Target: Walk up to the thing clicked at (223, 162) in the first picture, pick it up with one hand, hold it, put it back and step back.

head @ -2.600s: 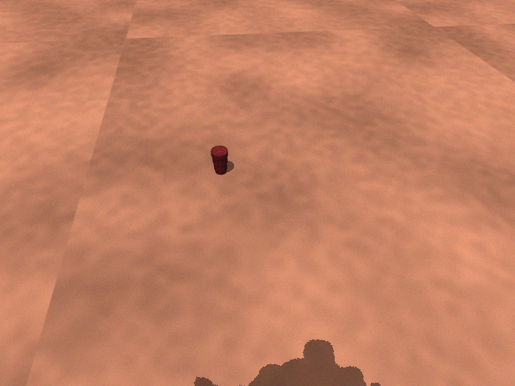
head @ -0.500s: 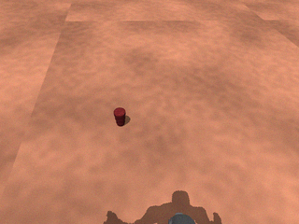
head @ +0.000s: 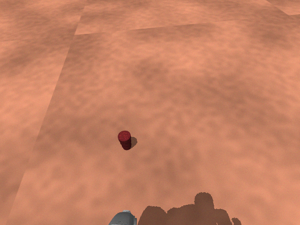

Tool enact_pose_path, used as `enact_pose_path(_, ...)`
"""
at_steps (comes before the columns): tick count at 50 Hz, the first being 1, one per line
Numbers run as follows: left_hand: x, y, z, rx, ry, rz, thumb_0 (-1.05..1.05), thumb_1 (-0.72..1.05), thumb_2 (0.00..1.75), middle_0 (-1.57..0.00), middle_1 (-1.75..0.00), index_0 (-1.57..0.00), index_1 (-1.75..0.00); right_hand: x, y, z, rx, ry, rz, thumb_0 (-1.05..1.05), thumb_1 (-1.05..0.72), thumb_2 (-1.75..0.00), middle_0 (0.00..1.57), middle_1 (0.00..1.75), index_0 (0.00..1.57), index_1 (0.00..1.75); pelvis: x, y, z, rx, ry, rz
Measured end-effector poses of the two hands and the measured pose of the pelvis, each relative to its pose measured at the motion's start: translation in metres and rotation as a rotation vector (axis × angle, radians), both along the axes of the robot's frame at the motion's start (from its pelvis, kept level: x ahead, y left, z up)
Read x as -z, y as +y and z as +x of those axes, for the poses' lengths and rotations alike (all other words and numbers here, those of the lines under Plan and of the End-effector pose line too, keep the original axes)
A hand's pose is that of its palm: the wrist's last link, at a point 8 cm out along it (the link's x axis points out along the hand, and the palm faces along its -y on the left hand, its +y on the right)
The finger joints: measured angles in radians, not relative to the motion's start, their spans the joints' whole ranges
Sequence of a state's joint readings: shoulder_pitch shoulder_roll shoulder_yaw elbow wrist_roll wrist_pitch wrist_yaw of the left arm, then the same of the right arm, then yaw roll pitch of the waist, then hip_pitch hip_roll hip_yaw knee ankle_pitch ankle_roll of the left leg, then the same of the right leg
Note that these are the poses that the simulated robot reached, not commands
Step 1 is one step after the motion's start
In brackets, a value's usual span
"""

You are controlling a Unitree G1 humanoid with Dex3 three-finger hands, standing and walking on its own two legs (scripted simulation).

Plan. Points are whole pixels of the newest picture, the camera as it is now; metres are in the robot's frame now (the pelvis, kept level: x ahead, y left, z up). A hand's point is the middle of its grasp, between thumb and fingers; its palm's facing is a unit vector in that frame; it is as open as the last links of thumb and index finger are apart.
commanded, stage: walk up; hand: left
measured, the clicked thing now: (125, 141) +0.79 +0.27 -0.70
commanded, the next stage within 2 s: none
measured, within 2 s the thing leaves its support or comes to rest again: neither
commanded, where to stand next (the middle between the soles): +0.46 +0.06 m, yaw -1 degrees
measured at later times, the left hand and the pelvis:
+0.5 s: hand (61, 193) +0.24 +0.33 -0.15, palm faces -0.07 -0.94 -0.33, open 7.4 cm; pelvis +0.18 +0.06 +0.00, yaw +0 degrees
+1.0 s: hand (68, 161) +0.35 +0.34 -0.14, palm faces -0.03 -0.92 -0.40, open 7.4 cm; pelvis +0.31 +0.05 -0.01, yaw +0 degrees
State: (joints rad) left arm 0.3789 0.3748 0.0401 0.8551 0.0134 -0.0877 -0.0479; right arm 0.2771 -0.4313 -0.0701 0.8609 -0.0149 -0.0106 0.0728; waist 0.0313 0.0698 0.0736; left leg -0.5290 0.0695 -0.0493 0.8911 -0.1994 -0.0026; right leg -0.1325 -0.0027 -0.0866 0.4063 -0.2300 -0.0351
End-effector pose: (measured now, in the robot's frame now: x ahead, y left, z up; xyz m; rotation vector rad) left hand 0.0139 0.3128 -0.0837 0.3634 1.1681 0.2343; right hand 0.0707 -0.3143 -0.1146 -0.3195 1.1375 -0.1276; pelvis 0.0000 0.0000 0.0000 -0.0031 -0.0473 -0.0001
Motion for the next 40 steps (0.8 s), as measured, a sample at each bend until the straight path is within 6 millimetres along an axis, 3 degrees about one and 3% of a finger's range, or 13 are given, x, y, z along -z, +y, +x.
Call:
enact_pose_path(7,0.026,0.033,0.043,-0.028,0.014,-0.023,0.01,0.9,0.9,-0.21,-0.3,-0.21,-0.3,-0.008,0.021,0.072,-0.05,0.002,-0.053,0.01,-0.91,-0.9,0.2,0.3,0.2,0.3,0.012,0.022,0.058,-0.025,0.012,-0.038)
enact_pose_path(10,0.044,0.05,0.069,-0.027,0.032,-0.033,0.01,0.9,0.9,-0.21,-0.3,-0.21,-0.3,-0.011,0.038,0.109,-0.06,-0.042,-0.078,0.01,-0.91,-0.9,0.2,0.3,0.2,0.3,0.021,0.037,0.084,-0.025,0.01,-0.009)
enact_pose_path(13,0.05,0.056,0.1,-0.008,0.05,-0.051,0.01,0.9,0.9,-0.2,-0.3,-0.21,-0.3,-0.019,0.053,0.135,-0.048,-0.111,-0.082,0.01,-0.91,-0.9,0.2,0.3,0.2,0.3,0.02,0.05,0.105,-0.014,0.005,-0.021)
enact_pose_path(17,0.043,0.06,0.147,0.028,0.018,-0.072,0.01,0.9,0.9,-0.2,-0.3,-0.21,-0.3,-0.032,0.065,0.149,-0.016,-0.125,-0.08,0.01,-0.91,-0.9,0.2,0.3,0.21,0.3,0.009,0.056,0.131,-0.015,-0.003,-0.021)
enact_pose_path(22,0.034,0.061,0.196,0.048,-0.028,-0.076,0.01,0.9,0.9,-0.2,-0.3,-0.21,-0.3,-0.032,0.067,0.154,0.007,-0.076,-0.08,0.01,-0.91,-0.9,0.2,0.3,0.21,0.3,0.004,0.059,0.16,-0.008,-0.014,-0.005)
enact_pose_path(27,0.027,0.054,0.238,0.084,-0.018,-0.064,0.01,0.9,0.9,-0.2,-0.3,-0.2,-0.3,-0.02,0.057,0.16,0.043,-0.036,-0.065,0.01,-0.9,-0.9,0.21,0.3,0.21,0.3,0.005,0.054,0.189,0.012,-0.014,0.013)
enact_pose_path(32,0.022,0.041,0.282,0.109,-0.043,-0.018,0.01,0.9,0.9,-0.2,-0.3,-0.21,-0.3,0.007,0.037,0.176,0.07,0.009,-0.036,0.01,-0.9,-0.9,0.2,0.3,0.21,0.3,0.018,0.039,0.224,0.017,-0.006,0.031)
enact_pose_path(35,0.019,0.034,0.302,0.1,-0.084,0.011,0.01,0.9,0.9,-0.2,-0.3,-0.21,-0.3,0.022,0.031,0.194,0.07,0.034,-0.022,0.01,-0.91,-0.9,0.2,0.3,0.21,0.3,0.023,0.031,0.241,0.011,-0.014,-0.003)
enact_pose_path(40,0.003,0.029,0.312,0.067,-0.103,0.017,0.01,0.9,0.9,-0.2,-0.3,-0.21,-0.3,0.018,0.035,0.233,0.029,0.033,0.003,0.01,-0.91,-0.9,0.2,0.3,0.2,0.3,0.012,0.03,0.262,0.013,-0.018,0.02)
